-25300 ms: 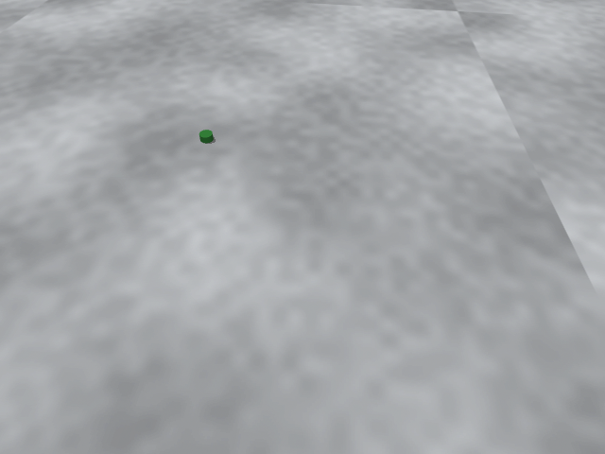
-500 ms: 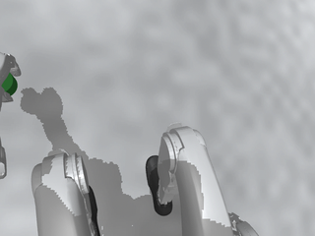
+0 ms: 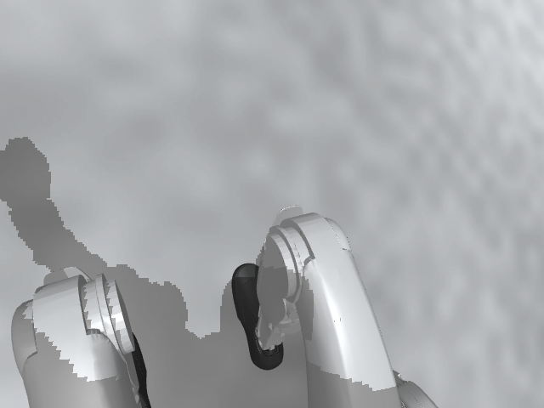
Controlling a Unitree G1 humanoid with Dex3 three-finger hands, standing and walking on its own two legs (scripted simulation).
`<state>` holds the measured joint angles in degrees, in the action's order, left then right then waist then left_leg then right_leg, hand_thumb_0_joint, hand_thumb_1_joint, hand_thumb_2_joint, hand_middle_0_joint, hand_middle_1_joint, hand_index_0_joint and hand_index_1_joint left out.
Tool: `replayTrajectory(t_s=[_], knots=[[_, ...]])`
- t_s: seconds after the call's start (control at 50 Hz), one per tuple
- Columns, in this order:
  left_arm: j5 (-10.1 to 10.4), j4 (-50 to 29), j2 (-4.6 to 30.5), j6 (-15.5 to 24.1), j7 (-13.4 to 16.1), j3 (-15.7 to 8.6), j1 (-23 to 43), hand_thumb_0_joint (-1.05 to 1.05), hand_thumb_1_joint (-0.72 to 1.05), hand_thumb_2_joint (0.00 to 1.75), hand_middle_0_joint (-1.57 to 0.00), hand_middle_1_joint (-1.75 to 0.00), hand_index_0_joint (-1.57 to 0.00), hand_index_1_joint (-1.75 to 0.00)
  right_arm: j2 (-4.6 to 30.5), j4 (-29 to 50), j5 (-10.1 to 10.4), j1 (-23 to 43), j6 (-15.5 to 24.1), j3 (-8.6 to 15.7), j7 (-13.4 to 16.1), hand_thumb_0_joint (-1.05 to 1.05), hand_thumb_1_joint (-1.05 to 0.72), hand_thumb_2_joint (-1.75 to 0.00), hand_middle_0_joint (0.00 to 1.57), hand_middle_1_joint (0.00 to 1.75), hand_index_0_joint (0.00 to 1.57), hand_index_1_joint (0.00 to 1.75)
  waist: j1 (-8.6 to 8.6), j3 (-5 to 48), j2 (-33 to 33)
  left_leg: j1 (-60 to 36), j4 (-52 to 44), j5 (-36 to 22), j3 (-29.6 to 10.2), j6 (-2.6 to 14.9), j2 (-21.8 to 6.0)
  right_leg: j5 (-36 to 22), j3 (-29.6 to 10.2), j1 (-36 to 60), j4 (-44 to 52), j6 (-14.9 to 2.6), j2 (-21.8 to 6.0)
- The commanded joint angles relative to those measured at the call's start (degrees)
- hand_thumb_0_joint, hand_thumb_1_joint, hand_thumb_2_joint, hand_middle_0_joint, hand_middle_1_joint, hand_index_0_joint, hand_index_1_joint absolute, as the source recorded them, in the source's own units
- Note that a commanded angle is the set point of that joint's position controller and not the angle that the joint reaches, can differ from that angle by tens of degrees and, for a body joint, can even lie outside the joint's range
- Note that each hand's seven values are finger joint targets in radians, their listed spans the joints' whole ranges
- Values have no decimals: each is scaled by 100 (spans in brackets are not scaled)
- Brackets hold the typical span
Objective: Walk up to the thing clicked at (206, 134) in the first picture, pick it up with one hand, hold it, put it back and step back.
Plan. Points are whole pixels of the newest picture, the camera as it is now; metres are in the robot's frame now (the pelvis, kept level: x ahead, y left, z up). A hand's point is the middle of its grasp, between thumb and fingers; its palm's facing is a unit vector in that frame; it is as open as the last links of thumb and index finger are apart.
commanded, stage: rest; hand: left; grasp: from above
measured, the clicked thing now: out of the picture +0.50 +0.30 -0.23
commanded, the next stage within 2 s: open in 1.22 s
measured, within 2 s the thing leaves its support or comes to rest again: rests again in 0.84 s
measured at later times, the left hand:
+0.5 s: hand out of the picture +0.49 +0.29 -0.25, palm faces -0.45 -0.13 -0.88, open 8.0 cm
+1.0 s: hand out of the picture +0.49 +0.28 -0.26, palm faces -0.45 -0.13 -0.88, open 8.0 cm
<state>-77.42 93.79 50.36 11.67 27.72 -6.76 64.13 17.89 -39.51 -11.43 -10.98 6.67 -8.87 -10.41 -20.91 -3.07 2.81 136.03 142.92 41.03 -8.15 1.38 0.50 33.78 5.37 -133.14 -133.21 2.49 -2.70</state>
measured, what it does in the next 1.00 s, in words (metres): stands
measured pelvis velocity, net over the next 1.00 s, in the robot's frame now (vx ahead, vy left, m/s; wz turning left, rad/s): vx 0.00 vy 0.01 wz -0.07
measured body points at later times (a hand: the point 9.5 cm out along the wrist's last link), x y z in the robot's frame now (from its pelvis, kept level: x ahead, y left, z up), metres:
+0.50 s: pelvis +0.00 +0.00 -0.01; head +0.29 +0.11 +0.32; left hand +0.51 +0.29 -0.19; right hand +0.01 -0.26 -0.05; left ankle +0.06 +0.12 -0.28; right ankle +0.12 -0.13 -0.28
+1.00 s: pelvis +0.00 +0.01 +0.00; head +0.30 +0.11 +0.31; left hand +0.51 +0.28 -0.21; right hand +0.02 -0.25 -0.05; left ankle +0.06 +0.12 -0.28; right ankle +0.12 -0.13 -0.28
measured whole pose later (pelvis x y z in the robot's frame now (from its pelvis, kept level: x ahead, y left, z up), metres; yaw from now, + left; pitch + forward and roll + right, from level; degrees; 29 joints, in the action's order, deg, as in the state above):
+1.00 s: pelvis +0.00 +0.01 +0.00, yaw -4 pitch +30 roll -15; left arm -77.6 101.9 60.8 11.9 34.0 -7.8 67.1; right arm 20.9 -34.7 -14.5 -7.9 12.8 -17.7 -14.8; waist -25.6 -10.4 7.7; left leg 135.0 146.1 42.4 -12.5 1.6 -0.1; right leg 33.0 9.0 -130.5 -132.6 3.6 -1.1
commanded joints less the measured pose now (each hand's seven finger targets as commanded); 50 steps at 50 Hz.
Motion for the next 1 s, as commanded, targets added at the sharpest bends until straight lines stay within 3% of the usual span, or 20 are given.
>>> replayTrajectory(t_s=[0.0,0.02,0.04,0.06,0.08,0.1,0.16,0.22,0.26,0.34,0.38,0.42,0.46,0.52,0.66,0.68,0.74,0.78,0.92,0.98], knots=[[90,-483,1473,-17,323,-251,1772,0,61,51,-93,-62,-100,-55,1802,-68,-47,-1306,79,474,17,0,-90,-90,20,30,20,30,-238,3770,-2403,-2874,-1560,-1235,353,-53,21,-1046,644,2100,919,-401,316],[69,-618,1347,-1,307,-59,1817,0,61,51,-95,-60,-100,-54,1786,40,-32,-1218,98,433,-2,0,-90,-90,20,30,20,30,-199,3792,-2535,-2873,-1571,-1268,392,-54,25,-1028,629,2195,918,-419,347],[36,-505,1636,4,385,-360,1686,0,61,51,-94,-61,-100,-55,1829,-60,-85,-1311,81,423,8,0,-90,-90,20,30,20,30,-206,3817,-2526,-2877,-1566,-1350,336,-76,18,-1101,663,2256,910,-422,325],[17,-455,1351,-8,348,-134,1750,0,63,53,-95,-62,-101,-56,1792,21,-83,-1269,105,401,-29,0,-90,-90,20,30,20,30,-320,3735,-2503,-2915,-1483,-1409,392,-59,11,-1179,643,2278,893,-403,356],[47,-369,1477,-1,385,-282,1769,0,63,50,-94,-62,-101,-55,1802,-30,-105,-1265,125,350,-43,0,-90,-90,20,30,20,30,-336,3691,-2392,-2870,-1453,-1365,338,-60,-4,-1153,688,2234,889,-403,349],[44,-401,1498,19,390,-249,1846,0,65,51,-96,-62,-102,-55,1885,23,-122,-1270,148,356,-53,0,-90,-90,20,30,20,30,-423,3577,-2437,-2796,-1396,-1329,366,-42,8,-1129,691,2247,927,-398,365],[-15,-400,1727,56,405,-355,1763,0,67,50,-96,-63,-104,-55,1923,64,-167,-1246,208,287,-85,0,-91,-90,20,30,20,30,-400,3455,-2518,-2847,-1384,-1357,329,-68,-9,-1116,727,2248,922,-399,356],[-33,-430,1803,81,468,-413,1609,0,71,52,-99,-65,-106,-57,1939,103,-196,-1267,212,226,-116,0,-91,-90,20,30,20,30,-399,3703,-2671,-3075,-1375,-1618,270,-102,-31,-1313,777,2437,860,-399,370],[-9,-328,1752,102,474,-283,1761,0,73,51,-99,-67,-108,-59,1921,81,-239,-1228,247,166,-168,0,-91,-90,20,30,20,30,-540,3522,-2602,-2944,-1330,-1407,277,-74,-50,-1236,774,2418,883,-378,396],[-25,-340,1925,81,593,-358,1581,0,74,56,-102,-68,-109,-60,1980,77,-250,-1146,276,129,-172,0,-91,-90,20,30,20,30,-412,3546,-2854,-3156,-1385,-1542,190,-133,-73,-1287,837,2329,836,-406,399],[-16,-307,1744,79,591,-163,1734,0,76,56,-102,-69,-110,-61,2001,99,-282,-1113,310,124,-226,0,-91,-90,20,30,20,30,-576,3419,-2820,-3109,-1305,-1572,201,-108,-93,-1391,831,2369,815,-372,443],[34,-299,1964,76,650,-317,1715,0,76,57,-102,-70,-110,-62,2038,90,-273,-1158,323,56,-244,0,-91,-90,20,30,20,30,-562,3433,-2786,-3041,-1312,-1640,186,-97,-83,-1460,846,2504,859,-363,435],[20,-245,1965,80,694,-274,1661,0,74,58,-102,-70,-109,-63,2085,86,-297,-1079,337,65,-240,0,-91,-90,20,30,20,30,-530,3363,-2823,-3023,-1368,-1500,165,-103,-91,-1338,856,2444,892,-382,448],[-12,20,1864,86,694,-185,1738,0,74,57,-101,-70,-109,-62,2058,135,-318,-1031,391,-59,-290,0,-91,-90,20,30,20,30,-702,3031,-2773,-2981,-1378,-1329,59,-123,-113,-1212,931,2200,798,-367,430],[-9,-41,2027,78,788,-160,1724,0,73,60,-100,-72,-108,-65,2164,196,-309,-1013,483,-89,-347,0,-91,-90,20,30,20,30,-686,3230,-2908,-3195,-1404,-1480,26,-138,-146,-1388,926,2441,813,-343,469],[9,10,1818,74,779,26,1775,0,73,59,-100,-72,-107,-65,2150,254,-313,-920,508,-103,-370,0,-91,-90,20,30,20,30,-731,3173,-2935,-3150,-1380,-1485,37,-132,-153,-1401,919,2421,808,-347,488],[58,102,2082,52,837,-164,1772,0,72,60,-100,-71,-107,-64,2152,238,-294,-983,543,-215,-385,0,-91,-90,20,30,20,30,-773,2976,-2732,-2964,-1364,-1458,-2,-106,-145,-1398,946,2438,845,-324,464],[-3,145,2052,34,833,-70,1750,0,70,58,-98,-72,-105,-64,2213,259,-322,-936,572,-168,-389,0,-91,-90,20,30,20,30,-759,3002,-2885,-3149,-1381,-1457,-21,-140,-175,-1385,945,2375,811,-338,481],[57,215,2227,36,865,-149,1733,0,69,55,-96,-73,-104,-64,2210,348,-289,-847,611,-291,-408,0,-91,-90,20,30,20,30,-763,2888,-2787,-2966,-1386,-1347,-75,-124,-180,-1317,985,2448,847,-322,477],[110,161,2111,54,825,28,1795,0,67,57,-95,-73,-103,-65,2293,346,-285,-806,643,-257,-409,0,-91,-90,20,30,20,30,-844,2872,-2787,-2909,-1327,-1281,-40,-98,-184,-1295,966,2542,886,-318,520]])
